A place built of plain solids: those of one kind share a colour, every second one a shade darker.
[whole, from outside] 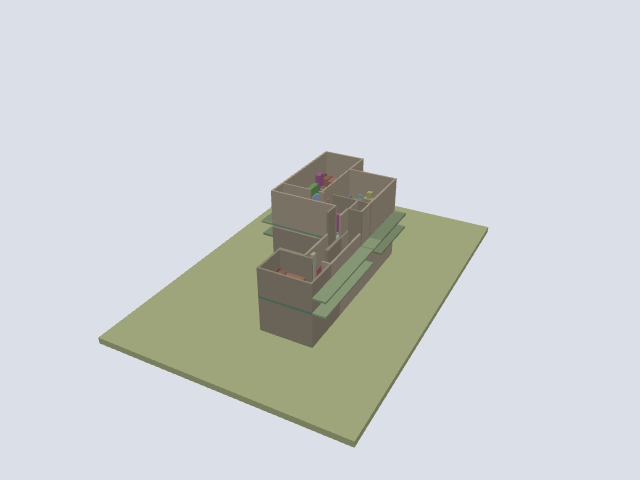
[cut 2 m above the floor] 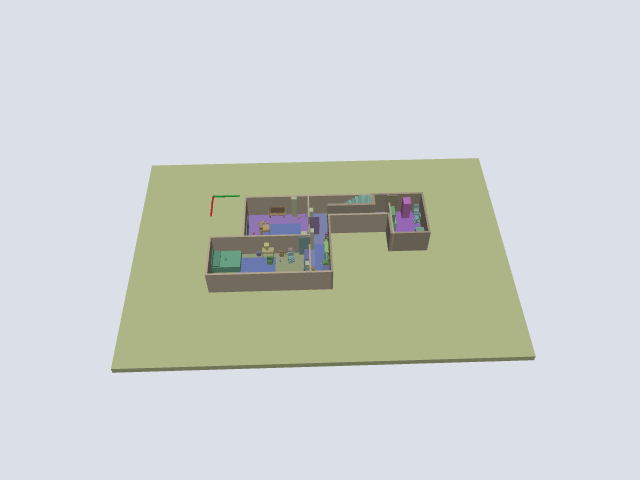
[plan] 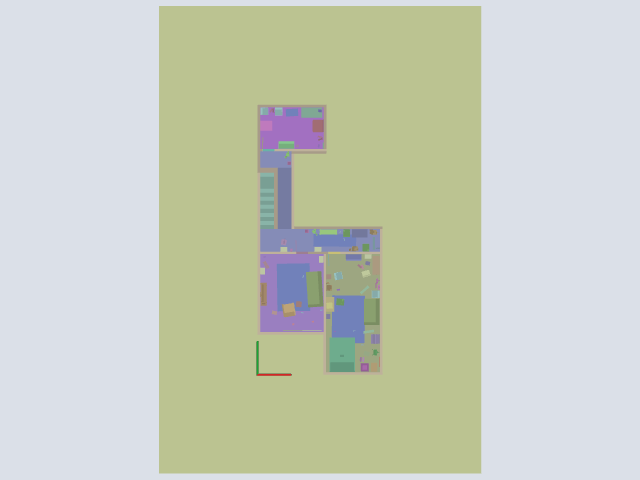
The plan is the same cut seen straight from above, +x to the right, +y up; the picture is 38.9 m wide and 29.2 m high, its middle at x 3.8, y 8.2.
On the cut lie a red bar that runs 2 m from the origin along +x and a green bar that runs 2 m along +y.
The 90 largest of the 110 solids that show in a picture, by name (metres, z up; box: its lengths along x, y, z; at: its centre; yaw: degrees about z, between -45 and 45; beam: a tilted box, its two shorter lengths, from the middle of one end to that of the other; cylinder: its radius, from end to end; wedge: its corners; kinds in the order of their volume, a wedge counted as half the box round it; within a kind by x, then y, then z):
{
 "under_1": {"box": [19.61, 28.43, 0.5], "at": [3.81, 8.22, -0.33]},
 "wall_1": {"box": [0.16, 4.75, 7.17], "at": [0.08, 4.97, 3.28]},
 "wall_2": {"box": [0.16, 1.36, 4.04], "at": [0.08, 8.16, 1.72]},
 "wall_3": {"box": [0.16, 1.39, 2.83], "at": [0.08, 8.18, 5.45]},
 "wall_4": {"box": [0.16, 3.45, 3.14], "at": [0.08, 10.57, 1.27]},
 "wall_5": {"box": [0.16, 4.57, 2.27], "at": [0.08, 11.32, 3.98]},
 "wall_6": {"box": [0.16, 1.01, 3.14], "at": [0.08, 13.1, 1.27]},
 "wall_7": {"box": [0.16, 2.54, 5.41], "at": [0.08, 15.0, 2.41]},
 "wall_8": {"box": [0.76, 0.13, 2.27], "at": [0.38, 13.67, 3.98]},
 "wall_9": {"box": [1.23, 0.13, 2.83], "at": [0.61, 8.94, 5.45]},
 "wall_10": {"box": [1.23, 0.3, 3.14], "at": [0.61, 12.44, 1.27]},
 "wall_11": {"box": [0.07, 1.15, 2.27], "at": [1.03, 9.61, 3.98]},
 "wall_12": {"box": [0.13, 1.39, 2.83], "at": [1.06, 8.18, 5.45]},
 "wall_13": {"box": [0.23, 3.42, 3.14], "at": [1.11, 10.58, 1.27]},
 "wall_14": {"box": [0.23, 2.11, 2.27], "at": [1.11, 11.24, 3.98]},
 "wall_15": {"box": [0.16, 1.15, 4.03], "at": [1.15, 9.61, 4.86]},
 "wall_16": {"box": [2.35, 0.13, 4.04], "at": [1.18, 7.42, 1.72]},
 "wall_17": {"box": [3.16, 0.13, 2.83], "at": [1.58, 7.42, 5.45]},
 "wall_18": {"box": [4.16, 0.16, 7.17], "at": [2.08, 2.52, 3.28]},
 "wall_19": {"box": [4.19, 0.16, 5.41], "at": [2.1, 16.35, 2.41]},
 "wall_20": {"box": [0.16, 1.15, 2.83], "at": [2.15, 9.61, 5.45]},
 "wall_21": {"box": [0.16, 4.57, 3.14], "at": [2.15, 11.16, 1.27]},
 "wall_22": {"box": [0.16, 3.26, 2.27], "at": [2.15, 11.81, 3.98]},
 "wall_23": {"box": [3.16, 0.13, 3.14], "at": [2.61, 13.67, 1.27]},
 "wall_24": {"box": [2.71, 0.13, 2.27], "at": [2.83, 13.67, 3.98]},
 "wall_25": {"box": [2.12, 0.16, 5.41], "at": [3.13, 13.52, 2.41]},
 "wall_26": {"box": [1.24, 0.13, 4.04], "at": [3.69, 7.42, 1.72]},
 "wall_27": {"box": [0.16, 2.28, 7.17], "at": [4.08, 1.3, 3.28]},
 "wall_28": {"box": [0.13, 4.75, 7.17], "at": [4.09, 4.97, 3.28]},
 "wall_29": {"box": [0.43, 0.13, 2.83], "at": [4.09, 7.42, 5.45]},
 "wall_30": {"box": [0.16, 2.54, 5.41], "at": [4.11, 15.0, 2.41]},
 "wall_31": {"box": [5.54, 0.16, 2.83], "at": [4.84, 8.95, 5.45]},
 "wall_32": {"box": [5.38, 0.16, 4.04], "at": [4.92, 8.95, 1.72]},
 "wall_33": {"box": [3.61, 0.16, 7.17], "at": [5.8, 0.08, 3.28]},
 "wall_34": {"box": [2.58, 0.13, 7.17], "at": [6.32, 7.42, 3.28]},
 "wall_35": {"box": [0.16, 7.19, 7.17], "at": [7.53, 3.75, 3.28]},
 "wall_36": {"box": [0.16, 1.39, 7.17], "at": [7.53, 8.18, 3.28]},
 "stair_1": {"box": [0.84, 3.42, 0.49], "at": [0.58, 10.58, -0.06]},
 "stair_2": {"box": [0.84, 3.18, 0.68], "at": [0.58, 10.7, 0.04]},
 "stair_3": {"box": [0.84, 2.93, 0.87], "at": [0.58, 10.83, 0.13]},
 "stair_4": {"box": [0.84, 2.69, 1.06], "at": [0.58, 10.95, 0.23]},
 "stair_5": {"box": [0.84, 2.44, 1.25], "at": [0.58, 11.07, 0.32]},
 "stair_6": {"box": [0.84, 2.2, 1.44], "at": [0.58, 11.19, 0.42]},
 "stair_7": {"box": [0.84, 1.96, 1.63], "at": [0.58, 11.31, 0.51]},
 "stair_8": {"box": [0.84, 1.71, 1.82], "at": [0.58, 11.44, 0.61]},
 "stair_9": {"box": [0.84, 1.47, 2.01], "at": [0.58, 11.56, 0.7]},
 "stair_10": {"box": [0.84, 1.22, 2.19], "at": [0.58, 11.68, 0.8]},
 "stair_11": {"box": [0.84, 0.98, 2.38], "at": [0.58, 11.8, 0.89]},
 "stair_12": {"box": [0.84, 0.24, 2.95], "at": [0.58, 12.17, 1.18]},
 "floor_side_room_1": {"box": [3.29, 7.19, 0.5], "at": [5.8, 3.75, -0.25]},
 "floor_common_hall_1": {"box": [3.87, 4.75, 0.5], "at": [2.1, 4.97, -0.25]},
 "floor_passage_1": {"box": [1.91, 1.01, 0.5], "at": [1.11, 13.1, -0.25]},
 "floor_passage_2": {"box": [0.84, 3.72, 0.5], "at": [1.65, 10.73, -0.25]},
 "floor_passage_3": {"box": [7.29, 1.39, 0.5], "at": [3.81, 8.18, -0.25]},
 "floor_kitchen_1": {"box": [3.87, 2.54, 0.5], "at": [2.1, 15.0, -0.25]},
 "upper_floor_next_1": {"box": [1.0, 4.75, 0.16], "at": [-0.5, 4.97, 2.76]},
 "upper_floor_next_2": {"box": [1.0, 4.75, 0.16], "at": [-0.5, 4.97, 3.96]},
 "upper_floor_next_3": {"box": [1.0, 1.39, 0.16], "at": [-0.5, 8.18, 3.96]},
 "upper_floor_next_4": {"box": [1.0, 4.57, 0.16], "at": [-0.5, 11.32, 2.76]},
 "upper_floor_next_5": {"box": [1.0, 4.57, 0.16], "at": [-0.5, 11.32, 3.96]},
 "upper_floor_next_6": {"box": [1.0, 2.54, 0.16], "at": [-0.5, 15.0, 2.76]},
 "upper_floor_next_7": {"box": [1.0, 2.54, 0.16], "at": [-0.5, 15.0, 3.96]},
 "upper_floor_next_8": {"box": [1.0, 1.39, 0.16], "at": [8.11, 8.18, 2.76]},
 "upper_floor_next_9": {"box": [1.0, 1.39, 0.16], "at": [8.11, 8.18, 3.96]},
 "double_bed_1": {"box": [1.45, 0.55, 0.2], "at": [5.15, 0.49, 0.7]},
 "double_bed_2": {"box": [1.45, 2.01, 0.6], "at": [5.15, 1.22, 0.3]},
 "double_bed_3": {"box": [1.55, 2.11, 0.4], "at": [5.15, 1.22, 0.5]},
 "child_bed_1": {"box": [2.06, 1.06, 0.4], "at": [3.02, 14.23, 3.22]},
 "child_bed_2": {"box": [2.06, 1.06, 0.4], "at": [6.44, 0.66, 4.42]},
 "sofa_1": {"box": [0.93, 2.16, 0.34], "at": [3.47, 5.2, 0.28], "yaw": 3.7},
 "sofa_2": {"box": [0.23, 2.16, 0.39], "at": [3.83, 5.22, 0.65], "yaw": 3.7},
 "sofa_3": {"box": [0.93, 1.6, 0.34], "at": [6.94, 3.83, 0.28]},
 "sofa_4": {"box": [0.23, 1.6, 0.39], "at": [7.3, 3.83, 0.65]},
 "rug_1": {"box": [2.0, 2.9, 0.08], "at": [2.19, 5.32, -0.03], "yaw": 0.8},
 "rug_2": {"box": [2.6, 0.75, 0.08], "at": [4.7, 8.18, -0.03], "yaw": -0.8},
 "rug_3": {"box": [2.0, 2.9, 0.08], "at": [5.53, 3.38, -0.03], "yaw": -0.6},
 "billy_1": {"box": [0.28, 0.42, 2.02], "at": [0.31, 6.31, 1.01]},
 "billy_2": {"box": [0.28, 0.42, 2.02], "at": [1.92, 12.74, 3.85]},
 "billy_3": {"box": [0.42, 0.28, 2.02], "at": [3.68, 7.63, 1.01]},
 "billy_4": {"box": [0.42, 0.28, 2.02], "at": [6.73, 7.2, 1.01]},
 "flat_shelf_1": {"box": [0.76, 0.39, 1.46], "at": [2.53, 7.68, 4.77]},
 "flat_shelf_2": {"box": [0.39, 0.76, 1.46], "at": [7.25, 1.86, 4.77]},
 "fridge_flat_1": {"box": [0.73, 0.6, 1.66], "at": [0.54, 15.15, 0.83]},
 "tall_cupboard_1": {"box": [0.92, 0.3, 0.99], "at": [1.76, 13.91, 1.38]},
 "tall_cupboard_2": {"box": [0.96, 0.47, 0.89], "at": [1.76, 13.98, 0.44]},
 "range_flat_1": {"box": [0.65, 0.76, 0.94], "at": [3.7, 15.13, 0.47]},
 "sideboard_1": {"box": [0.45, 1.35, 0.71], "at": [7.21, 3.15, 4.54]},
 "china_cabinet_1": {"box": [0.95, 0.33, 1.07], "at": [5.85, 7.17, 1.36]},
 "trunk_1": {"box": [0.95, 0.5, 0.42], "at": [6.22, 8.6, 0.21]},
 "wall_foot_1": {"box": [5.54, 0.16, 0.17], "at": [4.84, 8.95, 3.96]}
}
